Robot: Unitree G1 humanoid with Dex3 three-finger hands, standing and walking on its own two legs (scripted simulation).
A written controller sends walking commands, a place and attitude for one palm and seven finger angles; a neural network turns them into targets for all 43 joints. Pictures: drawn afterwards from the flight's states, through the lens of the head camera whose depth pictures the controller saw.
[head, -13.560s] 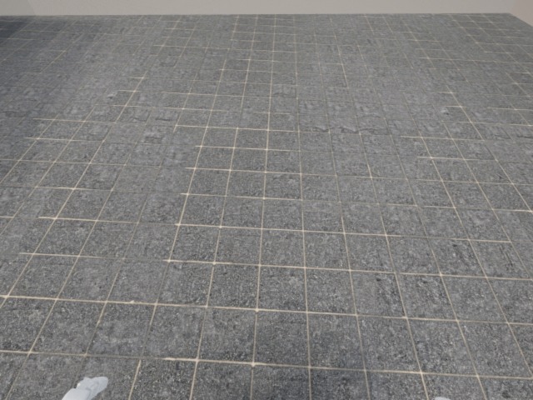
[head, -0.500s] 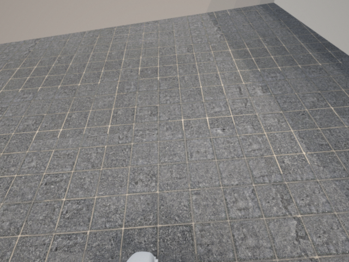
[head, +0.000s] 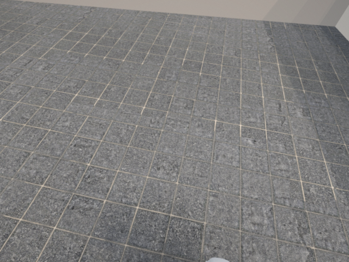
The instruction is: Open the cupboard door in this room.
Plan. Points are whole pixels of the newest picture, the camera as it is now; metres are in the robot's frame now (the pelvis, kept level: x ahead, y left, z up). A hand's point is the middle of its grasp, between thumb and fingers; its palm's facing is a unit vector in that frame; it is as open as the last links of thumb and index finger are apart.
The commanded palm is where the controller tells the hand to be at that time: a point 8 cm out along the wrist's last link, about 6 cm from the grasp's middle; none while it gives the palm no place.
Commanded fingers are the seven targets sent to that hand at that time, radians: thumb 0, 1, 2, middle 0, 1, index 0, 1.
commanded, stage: turn or walk to find it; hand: left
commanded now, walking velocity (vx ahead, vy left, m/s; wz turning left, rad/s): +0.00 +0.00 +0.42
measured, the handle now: out of the picture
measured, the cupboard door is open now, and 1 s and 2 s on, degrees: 0 0 0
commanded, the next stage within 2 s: none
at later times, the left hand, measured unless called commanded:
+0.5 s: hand out of the picture +0.01 +0.14 -0.15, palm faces +0.25 -0.93 -0.27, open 7.3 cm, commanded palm none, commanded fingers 0.00 0.90 0.90 -0.20 -0.30 -0.20 -0.30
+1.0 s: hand out of the picture -0.08 +0.21 -0.17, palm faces +0.47 -0.85 -0.24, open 7.4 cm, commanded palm none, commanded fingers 0.00 0.90 0.90 -0.20 -0.30 -0.20 -0.30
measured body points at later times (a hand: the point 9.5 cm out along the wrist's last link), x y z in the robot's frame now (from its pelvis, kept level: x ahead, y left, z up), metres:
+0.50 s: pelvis -0.02 -0.06 +0.00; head +0.02 -0.09 +0.45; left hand -0.01 +0.19 -0.13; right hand +0.05 -0.31 -0.17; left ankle -0.10 +0.10 -0.64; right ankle -0.01 -0.14 -0.74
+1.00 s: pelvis -0.04 -0.01 +0.00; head -0.02 +0.03 +0.45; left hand -0.10 +0.26 -0.15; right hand +0.15 -0.18 -0.13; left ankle -0.09 +0.07 -0.74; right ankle +0.00 -0.17 -0.66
